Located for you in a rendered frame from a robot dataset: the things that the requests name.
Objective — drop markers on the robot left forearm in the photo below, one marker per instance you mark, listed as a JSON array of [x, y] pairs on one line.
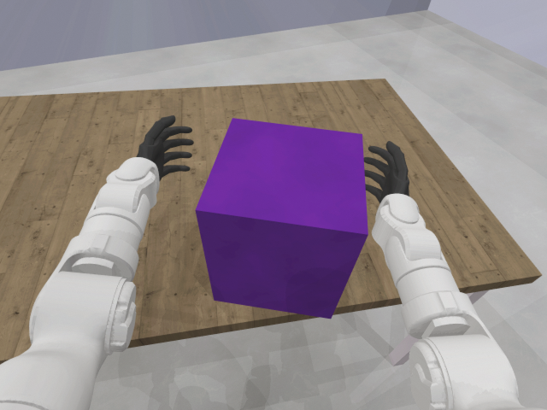
[[109, 239]]

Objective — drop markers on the robot right upper arm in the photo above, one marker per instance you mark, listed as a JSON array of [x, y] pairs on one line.
[[465, 372]]

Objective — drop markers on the robot right hand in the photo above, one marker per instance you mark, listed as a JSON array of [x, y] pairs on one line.
[[396, 179]]

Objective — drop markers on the robot left upper arm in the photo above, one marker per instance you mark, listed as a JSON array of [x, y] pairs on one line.
[[81, 319]]

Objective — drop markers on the table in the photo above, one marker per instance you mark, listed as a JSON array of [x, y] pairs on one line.
[[57, 150]]

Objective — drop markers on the robot right forearm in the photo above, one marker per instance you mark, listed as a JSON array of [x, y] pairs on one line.
[[433, 306]]

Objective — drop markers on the carton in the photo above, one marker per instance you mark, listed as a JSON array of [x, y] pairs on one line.
[[283, 216]]

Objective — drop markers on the robot left hand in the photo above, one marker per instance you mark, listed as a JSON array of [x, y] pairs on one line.
[[154, 145]]

